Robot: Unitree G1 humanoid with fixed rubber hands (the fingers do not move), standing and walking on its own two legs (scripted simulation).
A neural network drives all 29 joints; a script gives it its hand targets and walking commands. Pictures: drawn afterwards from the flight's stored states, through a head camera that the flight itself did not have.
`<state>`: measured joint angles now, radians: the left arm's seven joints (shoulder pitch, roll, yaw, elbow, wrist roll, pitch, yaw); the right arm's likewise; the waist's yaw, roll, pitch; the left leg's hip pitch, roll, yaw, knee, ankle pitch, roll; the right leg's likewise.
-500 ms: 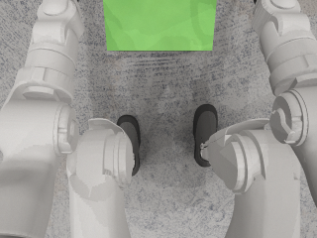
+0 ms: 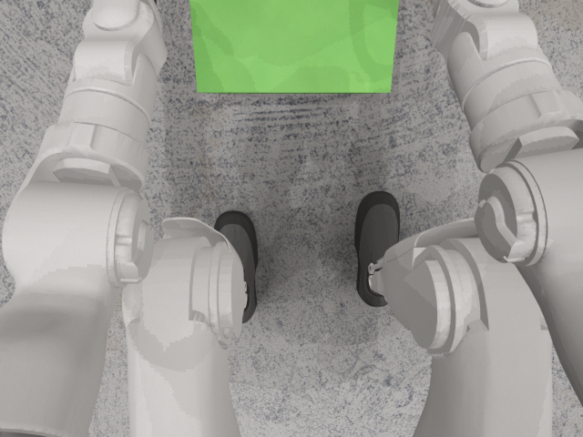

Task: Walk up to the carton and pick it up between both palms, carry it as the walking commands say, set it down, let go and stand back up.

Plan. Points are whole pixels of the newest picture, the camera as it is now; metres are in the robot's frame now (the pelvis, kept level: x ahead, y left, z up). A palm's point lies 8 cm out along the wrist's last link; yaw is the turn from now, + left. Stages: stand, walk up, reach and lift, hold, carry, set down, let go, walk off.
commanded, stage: reach and lift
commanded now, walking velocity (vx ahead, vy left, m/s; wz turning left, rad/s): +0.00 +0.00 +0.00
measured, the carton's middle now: out of the picture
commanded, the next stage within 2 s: none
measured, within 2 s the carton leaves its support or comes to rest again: leaves its support in 0.60 s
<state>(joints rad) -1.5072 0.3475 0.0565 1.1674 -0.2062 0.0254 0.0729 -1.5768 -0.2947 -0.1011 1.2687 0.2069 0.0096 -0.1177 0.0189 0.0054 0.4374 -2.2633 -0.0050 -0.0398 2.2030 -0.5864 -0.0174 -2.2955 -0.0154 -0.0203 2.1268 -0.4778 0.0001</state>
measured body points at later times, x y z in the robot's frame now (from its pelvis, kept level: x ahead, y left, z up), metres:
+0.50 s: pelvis +0.00 +0.00 +0.00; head +0.39 +0.02 +0.22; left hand +0.55 +0.18 -0.21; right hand +0.56 -0.13 -0.21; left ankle +0.11 +0.12 -0.34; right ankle +0.14 -0.12 -0.34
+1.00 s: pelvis -0.01 +0.00 +0.01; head +0.35 +0.02 +0.27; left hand +0.56 +0.18 -0.14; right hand +0.56 -0.13 -0.15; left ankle +0.11 +0.12 -0.34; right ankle +0.14 -0.12 -0.34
